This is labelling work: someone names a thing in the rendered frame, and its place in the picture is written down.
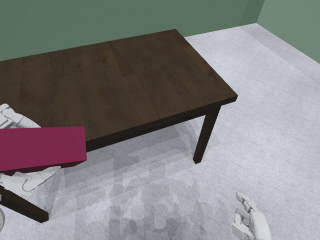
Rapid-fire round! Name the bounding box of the robot left hand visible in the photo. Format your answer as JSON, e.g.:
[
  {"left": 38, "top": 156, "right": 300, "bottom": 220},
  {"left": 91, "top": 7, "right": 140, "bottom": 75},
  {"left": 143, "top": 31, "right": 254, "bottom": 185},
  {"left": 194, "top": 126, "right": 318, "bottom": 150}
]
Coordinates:
[{"left": 0, "top": 103, "right": 61, "bottom": 196}]

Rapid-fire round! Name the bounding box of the sponge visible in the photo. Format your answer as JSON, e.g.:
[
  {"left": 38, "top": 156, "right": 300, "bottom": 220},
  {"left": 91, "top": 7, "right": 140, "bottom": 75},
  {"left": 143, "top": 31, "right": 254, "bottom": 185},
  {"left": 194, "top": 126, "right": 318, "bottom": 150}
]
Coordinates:
[{"left": 0, "top": 126, "right": 87, "bottom": 176}]

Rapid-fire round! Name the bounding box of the robot right hand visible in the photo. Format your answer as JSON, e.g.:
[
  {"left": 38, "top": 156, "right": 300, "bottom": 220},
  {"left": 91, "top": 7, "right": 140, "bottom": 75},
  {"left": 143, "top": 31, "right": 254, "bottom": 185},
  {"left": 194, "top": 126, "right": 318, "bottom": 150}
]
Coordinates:
[{"left": 232, "top": 191, "right": 273, "bottom": 240}]

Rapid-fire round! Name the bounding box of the table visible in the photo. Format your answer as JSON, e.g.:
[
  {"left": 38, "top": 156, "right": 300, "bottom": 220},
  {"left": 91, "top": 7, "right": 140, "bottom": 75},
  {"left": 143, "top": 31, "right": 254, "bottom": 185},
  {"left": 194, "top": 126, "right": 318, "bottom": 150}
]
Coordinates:
[{"left": 0, "top": 29, "right": 238, "bottom": 223}]

